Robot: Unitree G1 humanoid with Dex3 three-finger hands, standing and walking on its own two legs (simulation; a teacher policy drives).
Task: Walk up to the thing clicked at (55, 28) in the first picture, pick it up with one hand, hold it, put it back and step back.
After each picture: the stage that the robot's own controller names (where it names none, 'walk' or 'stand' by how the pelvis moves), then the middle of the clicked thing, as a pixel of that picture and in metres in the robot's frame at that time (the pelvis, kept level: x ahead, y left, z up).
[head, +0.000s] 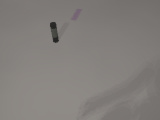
stand; (54, 32) +1.43 +0.35 -0.65
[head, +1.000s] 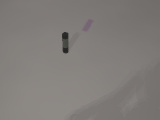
walk; (65, 43) +1.32 +0.16 -0.64
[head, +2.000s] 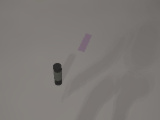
walk; (57, 74) +0.81 +0.17 -0.64
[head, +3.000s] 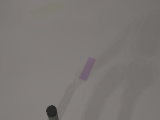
walk; (53, 116) +0.46 +0.20 -0.64
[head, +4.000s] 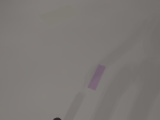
stand; out of the picture +0.38 +0.20 -0.65
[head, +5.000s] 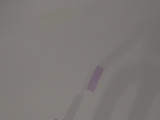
stand; out of the picture +0.38 +0.20 -0.66
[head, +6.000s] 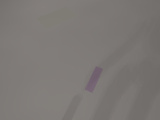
stand; out of the picture +0.38 +0.22 -0.66
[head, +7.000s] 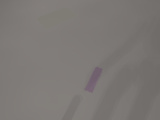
stand; out of the picture +0.37 +0.22 -0.66
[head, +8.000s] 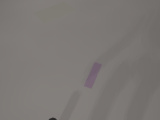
go down; out of the picture +0.37 +0.22 -0.66
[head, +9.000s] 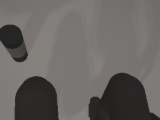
go down; (16, 46) +0.46 +0.23 -0.24
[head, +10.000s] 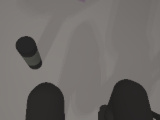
approach; (31, 55) +0.46 +0.22 -0.26
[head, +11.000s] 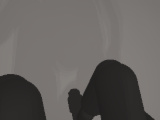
close in; out of the picture +0.45 +0.26 -0.16
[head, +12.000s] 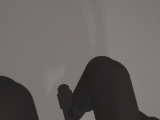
close; out of the picture +0.45 +0.28 -0.16
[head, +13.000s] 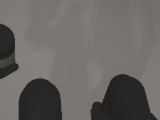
lift; (1, 55) +0.38 +0.26 -0.05
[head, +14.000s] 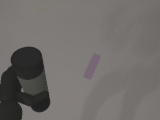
hold; (35, 85) +0.31 +0.17 +0.07
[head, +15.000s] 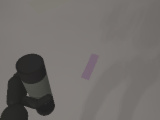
hold; (39, 89) +0.31 +0.16 +0.03
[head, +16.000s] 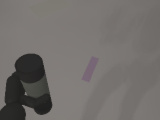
hold; (37, 88) +0.31 +0.17 +0.03
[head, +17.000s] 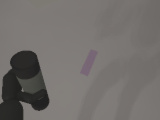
crouch; (33, 84) +0.33 +0.18 +0.01
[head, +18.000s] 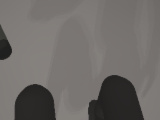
crouch; out of the picture +0.47 +0.24 -0.05
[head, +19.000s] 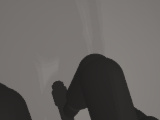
lower; out of the picture +0.47 +0.28 -0.17
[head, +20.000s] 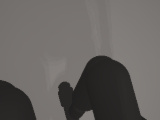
lower; out of the picture +0.46 +0.29 -0.16
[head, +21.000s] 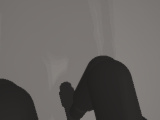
lower; out of the picture +0.46 +0.27 -0.17
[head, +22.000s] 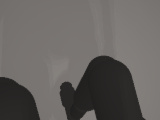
lower; out of the picture +0.45 +0.27 -0.17
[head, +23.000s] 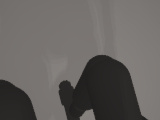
draw back; out of the picture +0.46 +0.27 -0.17
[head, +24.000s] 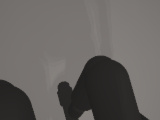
rise; out of the picture +0.44 +0.27 -0.17
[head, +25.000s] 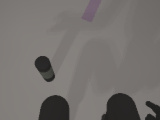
walk; (46, 70) +0.45 +0.20 -0.38
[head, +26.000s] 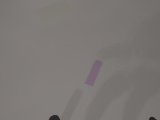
stand; out of the picture +0.39 +0.19 -0.59
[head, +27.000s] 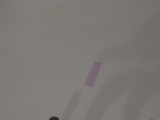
stand; out of the picture +0.39 +0.19 -0.60
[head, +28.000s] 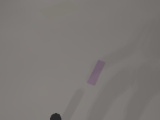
stand; out of the picture +0.39 +0.19 -0.62
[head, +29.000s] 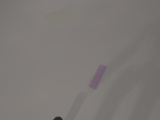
stand; out of the picture +0.40 +0.20 -0.66
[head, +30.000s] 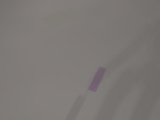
stand; out of the picture +0.39 +0.20 -0.66
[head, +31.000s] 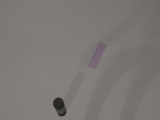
walk; (60, 107) +0.41 +0.17 -0.64
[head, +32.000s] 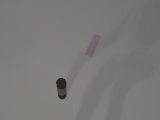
walk; (61, 89) +0.56 +0.13 -0.64
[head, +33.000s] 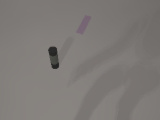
walk; (54, 58) +0.83 +0.25 -0.63
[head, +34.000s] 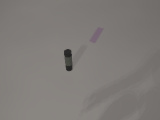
stand; (68, 60) +1.00 +0.18 -0.64
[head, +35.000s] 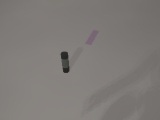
stand; (65, 62) +1.03 +0.19 -0.66
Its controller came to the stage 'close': yes
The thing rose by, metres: 0.69
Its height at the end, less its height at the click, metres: +0.00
